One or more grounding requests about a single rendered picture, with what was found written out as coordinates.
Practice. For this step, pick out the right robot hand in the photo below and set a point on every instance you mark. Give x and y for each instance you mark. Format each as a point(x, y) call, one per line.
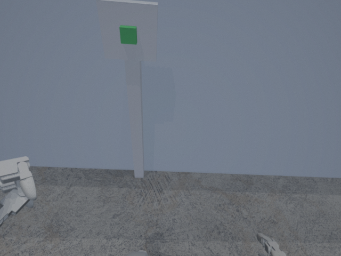
point(270, 245)

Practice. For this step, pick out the left robot hand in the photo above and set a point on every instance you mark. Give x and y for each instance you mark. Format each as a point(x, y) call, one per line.
point(18, 182)

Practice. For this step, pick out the panel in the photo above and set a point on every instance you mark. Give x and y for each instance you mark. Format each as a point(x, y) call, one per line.
point(143, 15)

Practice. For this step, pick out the button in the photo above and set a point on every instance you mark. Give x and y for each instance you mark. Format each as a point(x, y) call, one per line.
point(128, 34)

